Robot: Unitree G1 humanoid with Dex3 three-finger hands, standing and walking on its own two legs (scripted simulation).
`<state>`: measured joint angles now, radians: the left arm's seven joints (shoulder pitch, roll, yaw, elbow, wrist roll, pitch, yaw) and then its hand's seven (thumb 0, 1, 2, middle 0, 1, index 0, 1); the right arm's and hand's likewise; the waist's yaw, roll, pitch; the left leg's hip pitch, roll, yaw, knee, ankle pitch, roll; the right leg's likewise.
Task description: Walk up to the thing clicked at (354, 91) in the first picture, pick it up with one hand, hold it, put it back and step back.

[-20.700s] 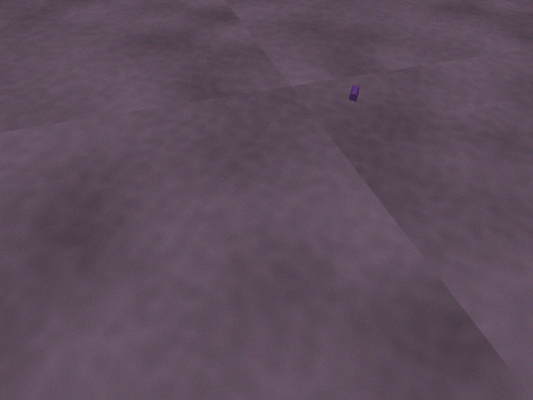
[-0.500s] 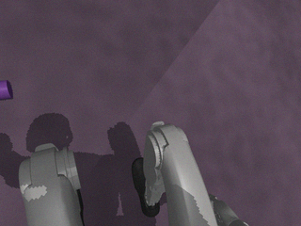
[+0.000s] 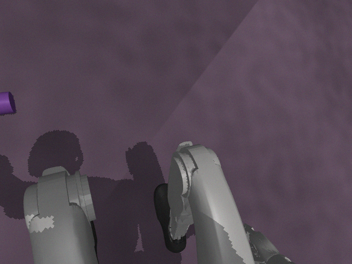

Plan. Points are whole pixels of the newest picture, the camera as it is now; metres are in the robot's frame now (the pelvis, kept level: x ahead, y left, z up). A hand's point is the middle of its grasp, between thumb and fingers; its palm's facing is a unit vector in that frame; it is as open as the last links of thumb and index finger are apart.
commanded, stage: rise first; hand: left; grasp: from above
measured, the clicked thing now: out of the picture +0.48 +0.35 -0.29
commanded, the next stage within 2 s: approach in 0.58 s
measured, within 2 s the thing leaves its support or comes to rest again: neither
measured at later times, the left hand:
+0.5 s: hand out of the picture +0.44 +0.38 -0.17, palm faces -0.47 -0.10 -0.88, open 13.4 cm
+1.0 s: hand out of the picture +0.47 +0.35 -0.17, palm faces -0.44 -0.07 -0.90, open 13.8 cm
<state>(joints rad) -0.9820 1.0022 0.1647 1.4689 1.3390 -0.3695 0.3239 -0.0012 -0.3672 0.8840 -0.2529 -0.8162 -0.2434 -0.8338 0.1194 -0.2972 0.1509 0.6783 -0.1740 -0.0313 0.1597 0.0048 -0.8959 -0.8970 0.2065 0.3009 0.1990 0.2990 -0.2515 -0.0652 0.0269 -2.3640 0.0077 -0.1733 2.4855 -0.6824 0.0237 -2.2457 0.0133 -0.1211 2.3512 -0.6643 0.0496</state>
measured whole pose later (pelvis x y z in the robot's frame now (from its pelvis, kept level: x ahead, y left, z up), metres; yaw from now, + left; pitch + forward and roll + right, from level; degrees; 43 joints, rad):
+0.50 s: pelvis +0.00 +0.00 +0.00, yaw +0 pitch +31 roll -12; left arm -0.98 1.00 0.17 1.46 1.32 -0.37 0.31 0.00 -0.40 0.91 -0.23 -0.83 -0.22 -0.85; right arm 0.13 -0.30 0.16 0.67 -0.17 -0.02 0.16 0.00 -0.90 -0.90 0.21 0.30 0.20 0.30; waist -0.25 -0.05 0.03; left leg -2.36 0.01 -0.18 2.48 -0.69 0.02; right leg -2.25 0.02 -0.12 2.35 -0.66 0.05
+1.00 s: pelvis +0.00 +0.00 +0.00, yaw +0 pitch +32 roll -12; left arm -1.08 0.95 0.06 1.49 1.33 -0.33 0.34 0.00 -0.48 0.96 -0.18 -0.92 -0.16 -0.94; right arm 0.14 -0.28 0.16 0.69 -0.17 -0.04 0.16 0.00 -0.90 -0.90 0.21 0.30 0.20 0.30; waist -0.28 -0.07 0.02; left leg -2.37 0.01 -0.17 2.47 -0.68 0.02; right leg -2.26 0.02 -0.12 2.34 -0.66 0.05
